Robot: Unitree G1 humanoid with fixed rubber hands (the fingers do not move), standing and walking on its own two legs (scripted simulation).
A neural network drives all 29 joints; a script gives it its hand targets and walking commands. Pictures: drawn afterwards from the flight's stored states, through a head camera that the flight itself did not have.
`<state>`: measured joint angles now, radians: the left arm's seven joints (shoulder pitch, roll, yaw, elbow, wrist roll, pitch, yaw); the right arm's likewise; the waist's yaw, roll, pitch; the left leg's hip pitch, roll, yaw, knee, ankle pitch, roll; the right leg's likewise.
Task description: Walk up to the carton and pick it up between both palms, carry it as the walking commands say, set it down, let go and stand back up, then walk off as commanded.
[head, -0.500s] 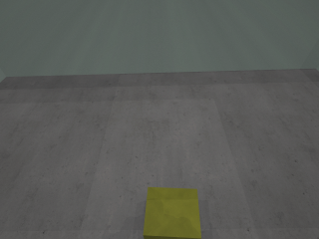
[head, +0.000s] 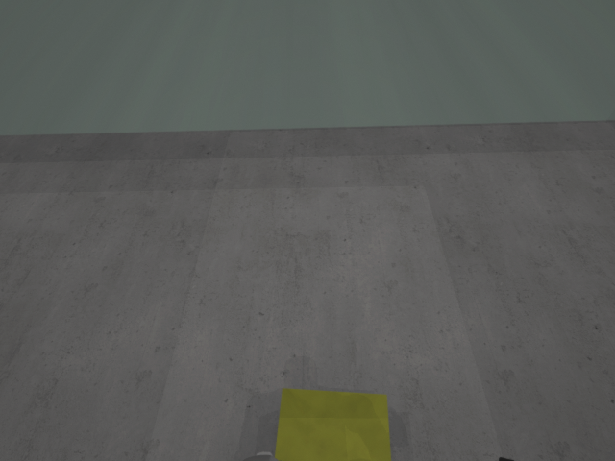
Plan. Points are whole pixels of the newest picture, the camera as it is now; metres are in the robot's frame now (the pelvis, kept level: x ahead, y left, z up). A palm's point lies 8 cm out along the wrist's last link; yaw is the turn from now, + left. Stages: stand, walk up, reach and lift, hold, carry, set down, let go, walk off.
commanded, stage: walk off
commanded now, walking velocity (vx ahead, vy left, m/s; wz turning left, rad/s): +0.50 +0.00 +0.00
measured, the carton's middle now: (332, 449) +0.30 +0.00 -0.69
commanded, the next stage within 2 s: stand in 0.44 s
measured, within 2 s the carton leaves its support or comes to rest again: rests again in 0.90 s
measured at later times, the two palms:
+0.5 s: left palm (207, 299) +0.42 +0.23 -0.11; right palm out of the picture +0.14 -0.22 -0.13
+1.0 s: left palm (200, 347) +0.34 +0.24 -0.15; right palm (445, 295) +0.44 -0.20 -0.13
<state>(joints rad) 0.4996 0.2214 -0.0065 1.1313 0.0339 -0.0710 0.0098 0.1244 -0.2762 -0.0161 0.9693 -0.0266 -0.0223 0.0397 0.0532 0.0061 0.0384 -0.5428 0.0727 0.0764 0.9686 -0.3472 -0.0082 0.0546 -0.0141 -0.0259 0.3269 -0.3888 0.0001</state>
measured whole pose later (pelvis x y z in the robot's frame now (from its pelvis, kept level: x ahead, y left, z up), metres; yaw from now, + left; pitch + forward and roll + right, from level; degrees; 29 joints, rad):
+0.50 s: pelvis +0.25 +0.01 +0.00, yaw -2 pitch +0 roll +1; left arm 0.05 0.22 0.02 0.94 0.03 -0.04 -0.02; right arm 0.47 -0.19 -0.03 1.13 -0.03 -0.07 0.00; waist -0.08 0.00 0.05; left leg 0.01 0.03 0.13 0.37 -0.38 -0.02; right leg -0.44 -0.10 -0.12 0.59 -0.21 0.02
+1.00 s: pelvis +0.39 +0.02 +0.01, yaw -1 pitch -1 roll -1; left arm 0.35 0.16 0.00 1.14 0.02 0.00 0.03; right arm 0.20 -0.15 -0.01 1.07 -0.01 -0.02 -0.04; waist 0.04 -0.02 0.02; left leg -0.21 0.04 0.11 0.48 -0.24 0.02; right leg -0.12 -0.09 -0.15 0.43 -0.28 0.05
